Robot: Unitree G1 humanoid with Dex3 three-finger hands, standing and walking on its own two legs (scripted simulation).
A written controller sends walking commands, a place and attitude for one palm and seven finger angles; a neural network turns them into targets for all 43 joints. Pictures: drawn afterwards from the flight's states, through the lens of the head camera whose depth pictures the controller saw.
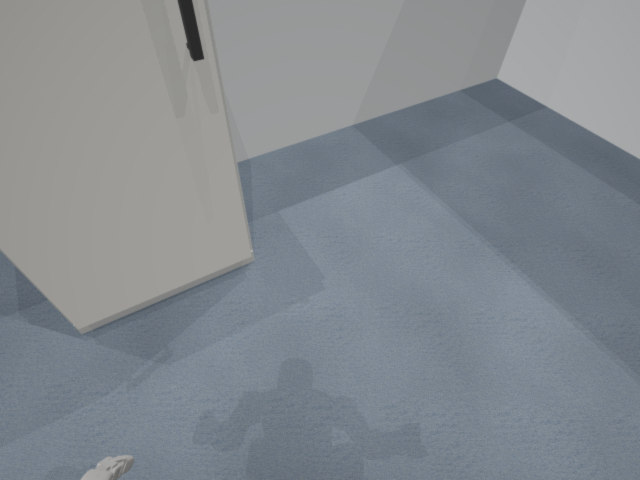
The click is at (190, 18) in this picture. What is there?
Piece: fridge door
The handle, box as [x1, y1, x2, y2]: [178, 0, 203, 60]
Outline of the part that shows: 178,0 187,38 186,44 190,51 190,55 194,60 203,58 192,2 191,0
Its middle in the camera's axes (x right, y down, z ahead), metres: -0.27 -0.51 +0.69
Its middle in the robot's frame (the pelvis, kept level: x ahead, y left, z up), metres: +0.89 +0.33 +0.28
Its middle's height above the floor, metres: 1.05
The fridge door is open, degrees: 0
